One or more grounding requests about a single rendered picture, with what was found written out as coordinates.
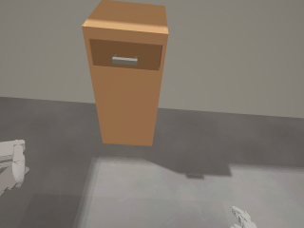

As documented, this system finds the handle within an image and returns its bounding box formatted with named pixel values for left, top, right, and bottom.
left=112, top=54, right=138, bottom=66

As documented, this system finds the cabinet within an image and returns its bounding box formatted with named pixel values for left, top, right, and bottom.
left=82, top=0, right=169, bottom=146

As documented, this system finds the robot right hand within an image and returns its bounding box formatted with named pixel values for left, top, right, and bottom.
left=230, top=206, right=257, bottom=228

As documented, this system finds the drawer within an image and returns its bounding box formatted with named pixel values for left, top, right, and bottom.
left=89, top=38, right=162, bottom=71

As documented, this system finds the robot left hand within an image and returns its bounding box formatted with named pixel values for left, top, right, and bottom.
left=0, top=140, right=29, bottom=196

